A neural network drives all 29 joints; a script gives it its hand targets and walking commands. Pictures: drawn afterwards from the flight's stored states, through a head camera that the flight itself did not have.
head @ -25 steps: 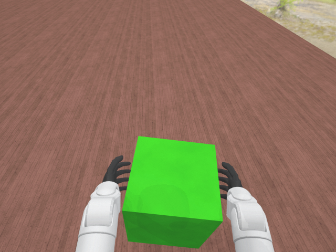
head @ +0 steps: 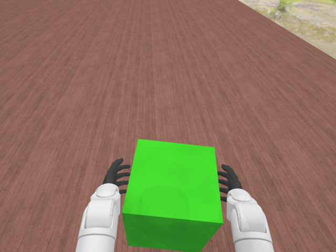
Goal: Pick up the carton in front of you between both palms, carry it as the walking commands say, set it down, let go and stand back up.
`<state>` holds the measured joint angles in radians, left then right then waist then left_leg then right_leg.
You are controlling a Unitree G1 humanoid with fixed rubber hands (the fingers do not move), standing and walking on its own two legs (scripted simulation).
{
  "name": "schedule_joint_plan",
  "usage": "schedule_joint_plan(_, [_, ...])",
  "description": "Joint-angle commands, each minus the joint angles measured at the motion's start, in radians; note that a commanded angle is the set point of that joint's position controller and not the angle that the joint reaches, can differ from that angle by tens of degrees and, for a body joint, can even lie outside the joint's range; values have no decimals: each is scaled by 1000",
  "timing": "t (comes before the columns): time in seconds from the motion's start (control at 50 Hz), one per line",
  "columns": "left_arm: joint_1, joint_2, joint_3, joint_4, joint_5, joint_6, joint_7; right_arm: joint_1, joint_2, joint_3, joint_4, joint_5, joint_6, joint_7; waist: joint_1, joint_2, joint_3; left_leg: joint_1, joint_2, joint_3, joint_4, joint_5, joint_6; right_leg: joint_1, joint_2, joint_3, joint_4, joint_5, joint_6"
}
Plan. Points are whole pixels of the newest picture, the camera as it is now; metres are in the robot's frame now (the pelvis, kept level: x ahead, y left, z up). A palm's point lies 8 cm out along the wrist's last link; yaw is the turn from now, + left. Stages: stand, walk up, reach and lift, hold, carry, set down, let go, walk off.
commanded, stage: carry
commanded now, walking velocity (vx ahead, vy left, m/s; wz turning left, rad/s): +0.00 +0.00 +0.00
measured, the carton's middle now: (169, 198) +0.32 +0.01 -0.06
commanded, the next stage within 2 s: hold in 0.26 s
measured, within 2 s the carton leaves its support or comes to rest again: neither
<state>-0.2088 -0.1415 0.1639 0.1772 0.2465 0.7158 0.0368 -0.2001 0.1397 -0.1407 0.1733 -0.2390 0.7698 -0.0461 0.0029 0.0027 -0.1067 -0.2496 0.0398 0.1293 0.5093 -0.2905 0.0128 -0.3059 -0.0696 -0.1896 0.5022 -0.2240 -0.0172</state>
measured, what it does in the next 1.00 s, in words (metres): shifts its weight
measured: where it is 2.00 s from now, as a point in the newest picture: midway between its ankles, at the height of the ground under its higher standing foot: outside the picture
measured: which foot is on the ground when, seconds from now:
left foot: down 0.00-1.00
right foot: down 0.00-1.00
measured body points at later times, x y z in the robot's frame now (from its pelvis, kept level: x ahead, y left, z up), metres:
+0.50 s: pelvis -0.02 +0.00 +0.01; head -0.05 -0.01 +0.46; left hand +0.27 +0.16 +0.04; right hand +0.27 -0.14 +0.03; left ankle -0.02 +0.11 -0.74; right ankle +0.02 -0.11 -0.74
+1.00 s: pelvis -0.05 -0.01 -0.01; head -0.09 -0.02 +0.44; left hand +0.28 +0.16 +0.04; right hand +0.29 -0.13 +0.03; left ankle -0.01 +0.10 -0.74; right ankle +0.02 -0.11 -0.74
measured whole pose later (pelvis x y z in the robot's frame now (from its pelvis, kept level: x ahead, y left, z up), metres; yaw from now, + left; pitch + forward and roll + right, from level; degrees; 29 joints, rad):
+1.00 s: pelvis -0.05 -0.01 -0.01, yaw +4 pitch -9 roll +0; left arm -0.55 -0.19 0.50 0.57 0.46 0.57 -0.04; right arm -0.52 0.22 -0.48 0.53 -0.42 0.64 -0.02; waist -0.01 0.02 0.08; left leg -0.16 -0.03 -0.05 0.59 -0.27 0.03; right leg -0.18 0.04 -0.01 0.56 -0.24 -0.03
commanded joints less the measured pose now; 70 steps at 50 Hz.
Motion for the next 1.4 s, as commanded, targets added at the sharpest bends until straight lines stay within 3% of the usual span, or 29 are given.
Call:
schedule_joint_plan(0.0, [-392,-943,-539,-32,-257,-16,-250,-485,909,544,-117,269,-77,248,0,2,-224,26,115,-109,-83,196,14,129,-106,119,-59,185,-3])
schedule_joint_plan(0.24, [-391,-943,-541,-36,-259,-16,-250,-484,909,548,-120,270,-77,248,0,2,-228,23,114,-110,-82,188,15,126,-106,121,-60,182,-5])
schedule_joint_plan(0.26, [-306,-966,-512,-46,-250,-14,-262,-388,916,525,-143,268,-70,256,-14,32,-157,112,-119,-220,-121,452,14,356,139,264,-102,407,-23])
schedule_joint_plan(0.28, [-340,-954,-513,-63,-238,-28,-255,-416,909,535,-154,257,-80,250,-6,20,-200,118,-102,-248,-120,527,13,397,134,291,-94,486,-21])
schedule_joint_plan(0.3, [-320,-942,-503,-64,-220,-28,-255,-408,893,521,-166,245,-82,251,-4,17,-205,152,-99,-242,-141,423,15,406,128,286,-108,397,-14])
schedule_joint_plan(0.32, [-323,-934,-492,-64,-217,-31,-253,-417,888,523,-170,239,-82,252,6,7,-152,153,-102,-239,-143,461,9,381,132,285,-110,436,-6])
schedule_joint_plan(0.34, [-346,-934,-491,-55,-226,-35,-250,-427,890,522,-155,246,-84,246,-4,12,-172,141,-109,-243,-144,475,4,430,134,294,-112,465,1])
schedule_joint_plan(0.4, [-325,-904,-460,-25,-205,-40,-238,-441,865,513,-158,238,-85,243,13,12,-140,202,-106,-239,-168,374,11,376,142,283,-118,361,8])
schedule_joint_plan(0.52, [-417,-932,-456,17,-213,-40,-263,-469,892,471,-87,214,-83,252,-13,6,-63,116,-92,-243,-185,187,20,375,136,279,-140,164,-10])
schedule_joint_plan(0.74, [-533,-967,-403,112,-188,-53,-299,-601,942,439,0,211,-82,300,-7,17,-16,8,-72,-237,-215,-75,50,388,127,263,-134,-30,-3])
schedule_joint_plan(0.82, [-709,-955,-326,233,-149,-91,-326,-753,974,353,143,183,-106,319,-11,6,9,-4,-79,-221,-165,-198,60,312,114,284,-128,-227,-2])
schedule_joint_plan(0.88, [-855,-921,-211,372,-88,-136,-342,-863,999,240,303,133,-144,314,-9,-54,20,49,-107,-209,-74,-172,57,178,85,326,-152,-344,-11])
schedule_joint_plan(0.92, [-907,-883,-115,453,-32,-158,-333,-907,964,140,389,82,-166,290,-5,-53,41,2,-108,-213,-48,-176,56,168,88,329,-133,-362,-11])
schedule_joint_plan(1.02, [-899,-756,118,605,111,-205,-278,-921,766,-116,496,-72,-224,217,-31,9,74,-153,-109,-214,0,-174,50,114,121,292,-40,-272,-12])
schedule_joint_plan(1.1, [-864,-645,180,630,170,-282,-251,-882,647,-197,483,-136,-308,190,-51,15,15,-268,-118,-212,67,-94,39,6,144,251,58,-114,-10])
schedule_joint_plan(1.2, [-849,-672,86,591,133,-447,-236,-876,706,-87,446,-97,-480,191,-35,9,-203,-365,-150,-214,184,108,27,-128,168,247,202,117,3])
schedule_joint_plan(1.3, [-890,-808,-152,541,35,-588,-224,-948,817,143,402,6,-631,212,-33,20,-578,-406,-165,-226,335,300,2,-248,196,238,379,289,18])
schedule_joint_plan(1.38, [-950,-860,-356,413,-58,-614,-204,-1007,850,313,295,95,-661,218,-46,31,-964,-375,-169,-233,478,491,-17,-347,211,228,506,409,26])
